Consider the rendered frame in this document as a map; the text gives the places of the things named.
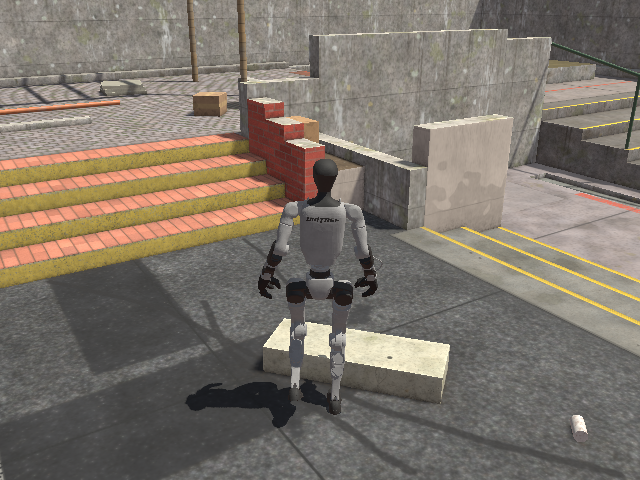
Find robot left upper arm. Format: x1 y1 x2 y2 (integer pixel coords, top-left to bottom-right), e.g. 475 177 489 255
273 201 303 257

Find right robot thigh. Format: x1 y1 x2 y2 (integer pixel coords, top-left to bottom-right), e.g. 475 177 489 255
329 280 353 351

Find robot left foot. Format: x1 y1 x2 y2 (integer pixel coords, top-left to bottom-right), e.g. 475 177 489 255
288 385 304 401

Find right robot hand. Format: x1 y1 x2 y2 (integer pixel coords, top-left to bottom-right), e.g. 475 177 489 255
354 277 378 297

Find left robot hand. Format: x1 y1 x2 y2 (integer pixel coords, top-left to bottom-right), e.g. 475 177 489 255
258 275 281 299

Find robot right upper arm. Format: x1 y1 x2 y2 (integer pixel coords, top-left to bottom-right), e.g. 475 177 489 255
344 203 370 259

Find right robot forearm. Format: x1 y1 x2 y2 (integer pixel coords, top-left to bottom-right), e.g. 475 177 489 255
359 244 377 281

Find left robot forearm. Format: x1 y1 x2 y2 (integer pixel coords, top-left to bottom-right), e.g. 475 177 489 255
260 240 282 280

